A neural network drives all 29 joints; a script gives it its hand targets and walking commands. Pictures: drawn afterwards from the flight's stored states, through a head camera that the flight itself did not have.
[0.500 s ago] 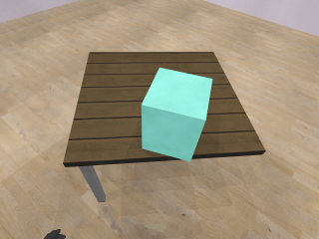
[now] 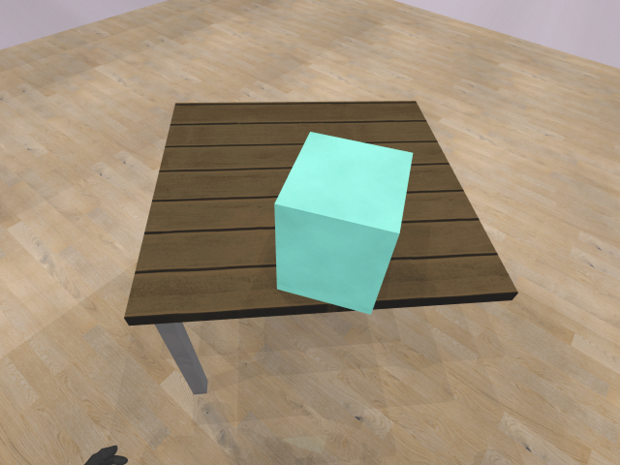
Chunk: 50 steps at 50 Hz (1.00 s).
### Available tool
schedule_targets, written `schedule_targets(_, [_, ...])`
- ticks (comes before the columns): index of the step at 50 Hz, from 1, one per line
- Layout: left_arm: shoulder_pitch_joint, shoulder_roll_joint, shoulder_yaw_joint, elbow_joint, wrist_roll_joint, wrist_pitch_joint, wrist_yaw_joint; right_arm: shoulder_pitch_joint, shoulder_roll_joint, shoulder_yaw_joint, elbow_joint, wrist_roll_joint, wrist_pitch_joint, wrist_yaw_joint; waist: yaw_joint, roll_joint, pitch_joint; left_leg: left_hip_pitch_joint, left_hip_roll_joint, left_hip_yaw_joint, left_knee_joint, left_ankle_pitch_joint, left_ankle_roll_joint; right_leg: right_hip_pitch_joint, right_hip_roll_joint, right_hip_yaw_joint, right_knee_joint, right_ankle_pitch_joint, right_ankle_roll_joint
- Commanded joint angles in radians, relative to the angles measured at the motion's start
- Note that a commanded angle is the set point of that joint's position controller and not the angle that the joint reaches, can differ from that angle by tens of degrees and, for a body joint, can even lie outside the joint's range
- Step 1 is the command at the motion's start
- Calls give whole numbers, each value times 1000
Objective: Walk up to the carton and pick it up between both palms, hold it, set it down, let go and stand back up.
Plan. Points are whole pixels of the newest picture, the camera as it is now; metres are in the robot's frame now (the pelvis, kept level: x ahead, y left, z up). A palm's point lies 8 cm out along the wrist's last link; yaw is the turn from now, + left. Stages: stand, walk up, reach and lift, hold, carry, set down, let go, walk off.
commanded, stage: walk up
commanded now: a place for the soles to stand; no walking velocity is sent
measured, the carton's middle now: (341, 224) +0.58 -0.03 -0.08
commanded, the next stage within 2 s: none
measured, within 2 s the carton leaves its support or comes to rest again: neither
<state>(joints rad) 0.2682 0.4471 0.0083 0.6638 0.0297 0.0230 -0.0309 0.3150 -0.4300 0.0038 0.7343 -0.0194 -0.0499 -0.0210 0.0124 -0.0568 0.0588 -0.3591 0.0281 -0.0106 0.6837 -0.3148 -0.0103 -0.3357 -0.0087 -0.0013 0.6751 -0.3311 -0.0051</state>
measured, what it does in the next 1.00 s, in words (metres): walks ahead: left foot, then right foot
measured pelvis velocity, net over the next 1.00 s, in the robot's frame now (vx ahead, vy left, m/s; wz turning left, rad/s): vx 0.16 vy -0.06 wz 0.05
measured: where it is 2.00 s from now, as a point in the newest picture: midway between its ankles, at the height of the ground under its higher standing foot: outside the picture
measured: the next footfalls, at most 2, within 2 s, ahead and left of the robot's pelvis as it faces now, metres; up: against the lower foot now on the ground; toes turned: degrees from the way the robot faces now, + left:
left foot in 0.72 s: +0.25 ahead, +0.09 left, +0.00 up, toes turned +1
right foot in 1.00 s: +0.24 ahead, -0.16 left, +0.00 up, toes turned +2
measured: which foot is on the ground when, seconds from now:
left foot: down 0.00-0.42, up 0.44-0.70, down 0.72-1.00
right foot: down 0.00-0.72, up 0.74-0.98, down 1.00-1.00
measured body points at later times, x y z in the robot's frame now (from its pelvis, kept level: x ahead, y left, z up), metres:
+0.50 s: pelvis +0.07 -0.03 +0.01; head +0.09 -0.03 +0.45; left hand +0.16 +0.28 -0.09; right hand +0.15 -0.36 -0.08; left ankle +0.03 +0.11 -0.67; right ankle +0.03 -0.13 -0.72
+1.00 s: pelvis +0.16 -0.06 -0.01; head +0.18 -0.05 +0.44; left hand +0.24 +0.26 -0.10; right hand +0.25 -0.38 -0.09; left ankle +0.21 +0.09 -0.72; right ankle +0.20 -0.16 -0.72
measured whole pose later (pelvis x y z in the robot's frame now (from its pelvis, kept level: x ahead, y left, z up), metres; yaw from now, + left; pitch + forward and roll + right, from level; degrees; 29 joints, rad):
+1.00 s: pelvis +0.16 -0.06 -0.01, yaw +3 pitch -2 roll +1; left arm 0.29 0.45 0.01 0.68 0.03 0.02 -0.03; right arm 0.35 -0.43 -0.03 0.73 -0.02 -0.06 -0.01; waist 0.01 -0.05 0.08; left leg -0.38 -0.01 -0.04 0.68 -0.27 0.03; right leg -0.39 -0.02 -0.02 0.78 -0.44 -0.04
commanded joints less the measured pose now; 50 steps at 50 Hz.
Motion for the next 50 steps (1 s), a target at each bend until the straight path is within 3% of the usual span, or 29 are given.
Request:
schedule_targets(1, [-65, 162, 83, 20, -20, -22, 7, -81, -238, -75, -5, 10, -13, -4, 17, 151, -72, -85, 79, -210, -182, 89, 102, 106, -60, 54, -90, -30, -78])
schedule_targets(4, [-71, 177, 90, 19, -16, -25, 8, -67, -227, -74, -2, 11, -14, -1, 6, 108, -93, -66, 56, -169, -137, 116, 90, 101, -92, 82, -116, -12, -86])
schedule_targets(5, [-18, 228, 107, -16, 14, -37, -19, 21, -260, -102, -18, 10, -30, 13, -2, 58, -147, -44, 54, -212, -147, -384, 127, 85, -95, 157, -149, -457, -113])
schedule_targets(7, [-7, 246, 115, -9, 15, -43, -38, 25, -287, -111, -11, 4, -38, 20, 0, 81, -1, -86, 27, -210, -164, -534, 103, -44, -111, 214, -191, -590, -121])
schedule_targets(10, [-27, 212, 112, -22, 14, -64, -29, 89, -261, -117, -8, 4, -58, 14, -23, 68, -90, 67, 96, -254, -142, -222, 140, -27, -84, 151, -70, -219, -91])
schedule_targets(12, [-62, 164, 96, -29, 13, -61, -31, 141, -311, -143, 9, -1, -58, 13, -51, 193, -90, 265, 186, -463, -249, -228, 210, -218, 3, 28, 95, -177, -37])
schedule_targets(14, [-107, 182, 110, -53, 12, -58, -31, 148, -337, -162, 5, 1, -48, 8, -77, 207, -42, 296, 260, -508, -281, -185, 261, -301, -32, 42, 116, -240, -29])
schedule_targets(16, [-107, 199, 107, -56, 10, -57, -34, 118, -333, -162, -20, -4, -47, 5, -77, 232, 45, 188, 264, -493, -302, -238, 264, -309, -31, 36, 125, -236, -39])
schedule_targets(18, [-34, 195, 114, -32, 2, -74, -36, 70, -308, -153, -34, -3, -38, 11, -26, 195, 31, 83, 223, -374, -241, -175, 247, -149, -26, 11, -8, -168, -44])
schedule_targets(19, [60, 188, 121, -10, 3, -84, -30, 22, -278, -146, -52, -3, -33, 14, 36, 153, -11, -12, 169, -270, -113, -96, 200, 47, 8, -22, -148, -91, -48])
schedule_targets(20, [173, 220, 138, 27, 12, -94, -15, -19, -205, -123, -70, 4, -30, 18, 97, -4, -101, -140, 63, -115, 164, 6, 125, 295, -57, 116, -312, -121, -66])
schedule_targets(21, [237, 322, 161, 31, 15, -106, -3, -22, -103, -86, -101, 23, -38, 19, 124, -263, -115, -438, -117, 28, 413, -196, 41, 489, -295, 519, -420, -95, -134])
schedule_targets(22, [229, 330, 161, 29, 0, -102, -2, -55, -201, -115, -92, 19, -35, 4, 118, -126, -63, -522, -85, -52, 434, -268, 38, 488, -373, 600, -362, 58, -245])
schedule_targets(23, [200, 293, 147, 6, -12, -95, 4, -34, -229, -117, -81, 25, -40, 3, 92, 15, -28, -491, -64, -56, 446, -220, 41, 477, -349, 500, -330, 237, -227])
schedule_targets(25, [161, 245, 123, 16, -13, -93, 18, -14, -182, -108, -73, 34, -49, 13, 56, 9, 13, -461, -20, -34, 379, -184, 30, 498, -280, 297, -238, 687, -222])
schedule_targets(27, [149, 207, 118, -7, -16, -85, 24, -31, -159, -104, -87, 24, -45, 23, 60, -59, -8, -433, -21, -13, 274, -159, 23, 530, -235, 194, -218, 753, -227])
schedule_targets(30, [142, 219, 121, -30, -20, -73, 14, -84, -142, -91, -90, 24, -53, 32, 79, -51, 13, -301, -5, 74, 43, -28, 23, 413, -223, 111, -217, 667, -217])
schedule_targets(31, [112, 217, 121, -51, -17, -67, 8, -55, -142, -87, -79, 24, -58, 31, 69, -70, -16, -223, -24, 105, -59, 49, 29, 404, -170, 59, -174, 626, -197])
schedule_targets(34, [22, 188, 109, -70, -31, -57, 6, 197, -130, -103, 10, 26, -67, 1, -61, -34, -131, 228, -90, 160, -248, 347, 56, 205, -87, -46, 92, 635, -119])
schedule_targets(35, [12, 158, 98, -69, -26, -53, 5, 286, -179, -127, 30, 10, -65, -13, -111, -17, -182, 427, -50, 61, -161, 319, 110, 40, -80, -41, 195, 520, -88])
schedule_targets(36, [28, 98, 78, -82, -29, -54, 5, 326, -257, -150, 24, -10, -61, -24, -128, 167, -194, 537, 126, -268, -189, 227, 204, -173, -22, -29, 415, 223, -52])
schedule_targets(37, [26, 108, 86, -90, -25, -46, 9, 283, -339, -162, -12, -1, -64, -31, -92, 266, -109, 436, 329, -678, -311, 226, 324, -325, 74, 19, 572, -292, -26])
schedule_targets(38, [6, 210, 102, -80, -24, -35, 14, 230, -355, -163, -24, 32, -62, -25, -89, 160, -69, 304, 388, -730, -341, 164, 410, -288, 17, 113, 650, -334, -16])
schedule_targets(40, [60, 195, 98, -36, -34, -27, 12, 122, -281, -132, -44, 29, -51, -21, -12, 82, 77, 70, 279, -490, -318, 109, 299, -250, -50, 117, 521, -265, -44])
schedule_targets(41, [80, 177, 96, -12, -25, -24, 7, 78, -248, -117, -40, 27, -49, -18, -8, 81, 76, 1, 212, -372, -327, 91, 245, -184, -53, 83, 445, -191, -49])
schedule_targets(42, [114, 160, 91, -1, -24, -20, -1, 72, -244, -107, -46, 22, -48, -17, -5, 169, 66, -26, 162, -284, -332, 130, 231, -142, -43, 39, 375, -153, -33])
schedule_targets(47, [85, 134, 90, 25, -22, -15, 14, 11, -256, -107, -54, -1, -13, -8, -18, 286, -64, -55, 133, -257, -204, 104, 238, 30, -9, -33, 117, -87, -19])
schedule_targets(49, [133, 118, 99, 70, -11, -34, 30, -56, -209, -92, -51, 7, 9, -8, 39, 163, -62, -205, 112, -217, -97, 155, 171, 215, 7, -38, -38, 102, -43])
schedule_targets(50, [135, 152, 97, 66, -2, -40, 38, -34, -180, -80, -46, 15, 21, -8, 41, 126, -58, -239, 69, -187, 1, 53, 139, 232, -35, 64, -157, 20, -54])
